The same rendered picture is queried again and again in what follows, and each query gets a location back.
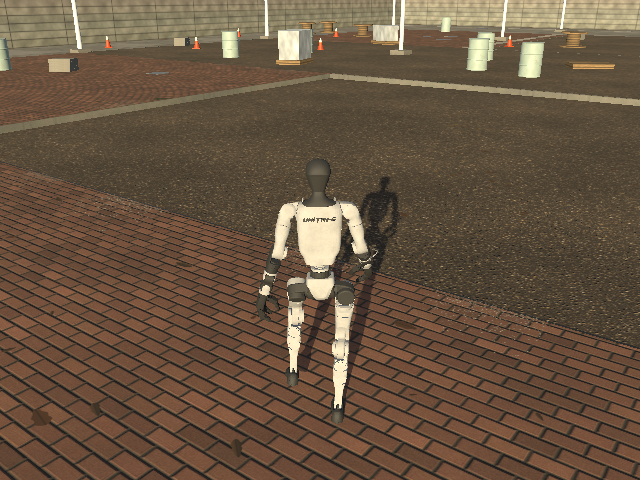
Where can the robot foot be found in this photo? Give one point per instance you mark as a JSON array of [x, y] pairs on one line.
[[292, 378], [337, 414]]

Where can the robot right foot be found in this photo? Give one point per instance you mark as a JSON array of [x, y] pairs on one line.
[[337, 414]]

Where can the robot right hand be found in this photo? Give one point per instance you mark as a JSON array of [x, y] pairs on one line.
[[365, 276]]

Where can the left robot upper arm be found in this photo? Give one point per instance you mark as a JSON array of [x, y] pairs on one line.
[[287, 212]]

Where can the robot left foot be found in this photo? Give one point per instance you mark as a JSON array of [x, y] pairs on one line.
[[292, 378]]

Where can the robot left hand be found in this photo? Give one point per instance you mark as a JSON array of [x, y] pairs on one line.
[[262, 308]]

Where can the right robot forearm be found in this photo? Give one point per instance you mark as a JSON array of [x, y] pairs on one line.
[[365, 258]]

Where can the right robot upper arm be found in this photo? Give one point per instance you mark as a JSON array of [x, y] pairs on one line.
[[350, 211]]

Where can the left robot forearm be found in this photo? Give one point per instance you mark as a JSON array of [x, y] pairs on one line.
[[270, 273]]

